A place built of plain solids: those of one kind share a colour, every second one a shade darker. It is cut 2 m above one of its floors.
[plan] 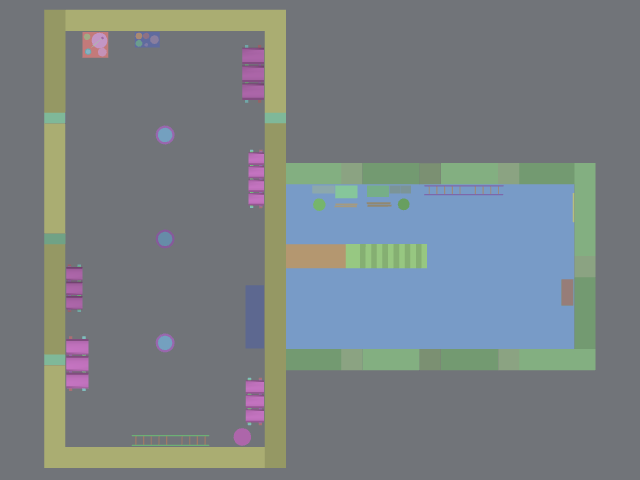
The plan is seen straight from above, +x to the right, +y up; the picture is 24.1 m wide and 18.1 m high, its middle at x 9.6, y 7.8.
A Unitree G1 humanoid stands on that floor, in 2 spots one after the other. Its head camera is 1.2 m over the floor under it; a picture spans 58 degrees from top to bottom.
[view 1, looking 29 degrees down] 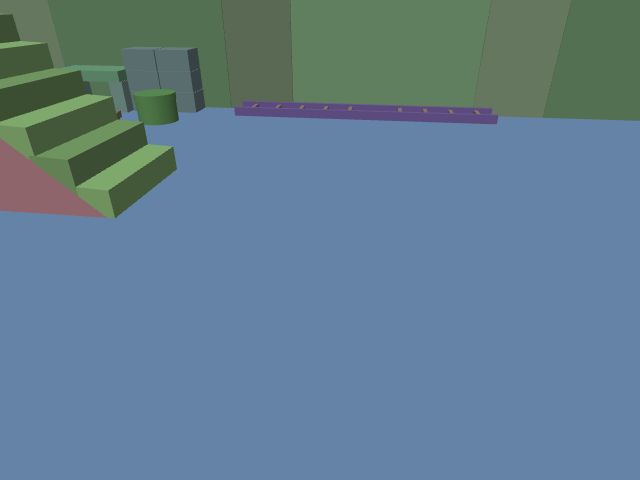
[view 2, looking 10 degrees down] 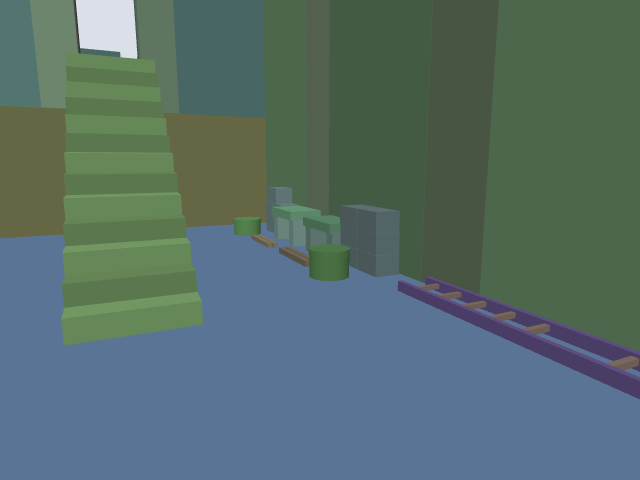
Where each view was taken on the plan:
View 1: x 15.25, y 4.49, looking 98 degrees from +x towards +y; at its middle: floor_vestibule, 2.48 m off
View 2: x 16.84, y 7.13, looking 155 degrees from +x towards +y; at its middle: banker_stone_vestibule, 5.94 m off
